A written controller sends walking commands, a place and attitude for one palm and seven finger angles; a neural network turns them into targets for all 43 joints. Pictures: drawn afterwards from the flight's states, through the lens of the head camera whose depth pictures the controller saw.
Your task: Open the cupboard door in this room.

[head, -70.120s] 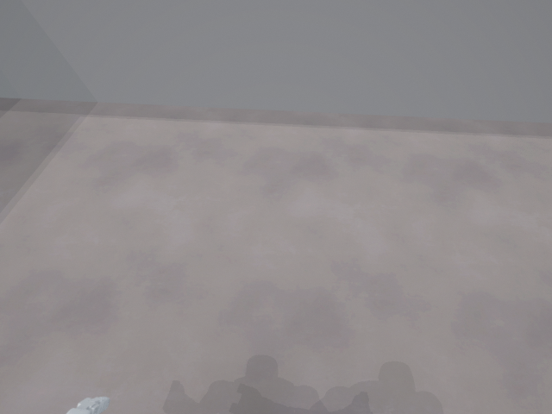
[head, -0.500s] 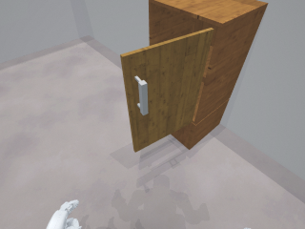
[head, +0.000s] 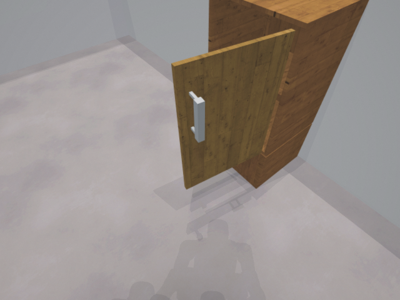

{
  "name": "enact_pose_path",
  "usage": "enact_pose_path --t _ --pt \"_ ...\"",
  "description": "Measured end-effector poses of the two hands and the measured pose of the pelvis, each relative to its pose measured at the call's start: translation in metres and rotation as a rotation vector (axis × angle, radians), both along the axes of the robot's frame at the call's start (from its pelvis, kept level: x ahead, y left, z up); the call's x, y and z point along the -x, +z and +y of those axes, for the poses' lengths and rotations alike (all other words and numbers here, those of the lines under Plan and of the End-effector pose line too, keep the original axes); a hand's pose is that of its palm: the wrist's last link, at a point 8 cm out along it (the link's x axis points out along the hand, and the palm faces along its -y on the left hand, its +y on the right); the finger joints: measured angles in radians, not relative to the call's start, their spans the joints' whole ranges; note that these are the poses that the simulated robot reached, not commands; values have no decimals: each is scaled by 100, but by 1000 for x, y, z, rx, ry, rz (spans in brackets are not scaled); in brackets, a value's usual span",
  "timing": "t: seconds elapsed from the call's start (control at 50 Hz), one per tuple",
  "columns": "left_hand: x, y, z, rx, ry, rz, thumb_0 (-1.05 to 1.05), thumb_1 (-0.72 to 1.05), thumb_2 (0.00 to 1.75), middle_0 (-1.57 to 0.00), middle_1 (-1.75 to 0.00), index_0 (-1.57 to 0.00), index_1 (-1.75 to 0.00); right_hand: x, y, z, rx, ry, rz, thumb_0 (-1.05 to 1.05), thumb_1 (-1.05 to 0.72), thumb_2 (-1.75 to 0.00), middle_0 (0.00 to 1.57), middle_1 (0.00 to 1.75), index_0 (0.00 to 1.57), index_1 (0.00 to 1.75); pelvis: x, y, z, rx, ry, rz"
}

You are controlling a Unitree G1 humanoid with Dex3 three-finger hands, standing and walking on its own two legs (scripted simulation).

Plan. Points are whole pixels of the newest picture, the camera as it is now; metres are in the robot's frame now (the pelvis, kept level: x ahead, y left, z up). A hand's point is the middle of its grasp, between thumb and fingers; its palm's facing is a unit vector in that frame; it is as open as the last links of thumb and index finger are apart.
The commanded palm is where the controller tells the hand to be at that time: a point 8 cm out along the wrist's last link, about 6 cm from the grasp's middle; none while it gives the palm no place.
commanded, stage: let the arm hang, fingers relaxed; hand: left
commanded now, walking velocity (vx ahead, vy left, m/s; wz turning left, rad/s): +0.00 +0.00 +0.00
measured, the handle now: (196, 117) +0.62 +0.06 -0.02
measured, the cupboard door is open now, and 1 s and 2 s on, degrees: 81 81 81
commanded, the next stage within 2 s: look to check the result in 0.38 s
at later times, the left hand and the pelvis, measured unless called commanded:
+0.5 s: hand out of the picture +0.04 +0.17 -0.17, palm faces +0.02 -0.98 -0.21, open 7.3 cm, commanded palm none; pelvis +0.02 -0.01 +0.00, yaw +0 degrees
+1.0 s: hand out of the picture +0.04 +0.17 -0.17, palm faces +0.02 -0.97 -0.23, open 7.4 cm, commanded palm none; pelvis +0.03 -0.02 +0.00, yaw +0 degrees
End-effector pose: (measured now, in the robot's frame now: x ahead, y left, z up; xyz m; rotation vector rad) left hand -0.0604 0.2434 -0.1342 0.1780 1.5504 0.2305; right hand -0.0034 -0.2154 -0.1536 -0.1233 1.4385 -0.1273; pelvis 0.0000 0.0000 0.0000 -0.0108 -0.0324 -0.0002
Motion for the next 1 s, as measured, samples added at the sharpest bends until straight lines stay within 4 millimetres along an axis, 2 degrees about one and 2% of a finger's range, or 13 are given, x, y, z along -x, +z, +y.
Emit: enact_pose_path --t 0.22,0.36,0.48,0.66,0.82,1.0 --pt "-65 -7 -21 42 -47 -173 0 91 90 -20 -30 -20 -30 -15 4 -15 28 -8 -57 1 -91 -90 20 30 20 30 -5 0 -4 -8 -3 -2" --pt "-89 -8 -29 56 -66 -215 0 91 90 -20 -30 -20 -30 -17 6 -21 38 -12 -56 0 -91 -90 20 30 20 30 -10 1 -9 -9 -4 -4" --pt "-92 -7 -30 49 -67 -201 0 91 90 -20 -30 -20 -30 -17 6 -22 34 -14 -35 0 -91 -90 20 30 20 30 -14 2 -12 -8 -5 -4" --pt "-82 -6 -27 33 -52 -147 1 91 90 -20 -30 -20 -30 -22 5 -23 26 -11 -15 0 -91 -90 20 30 20 30 -22 2 -16 -9 -6 -2" --pt "-80 -5 -27 27 -45 -128 1 91 90 -20 -30 -20 -30 -38 7 -30 37 1 -34 0 -91 -90 20 30 20 30 -26 3 -18 -9 -7 -2" --pt "-94 -4 -24 21 -55 -157 1 91 90 -20 -30 -20 -30 -62 12 -44 70 18 -79 0 -91 -90 20 30 20 30 -30 4 -20 -10 -7 -3"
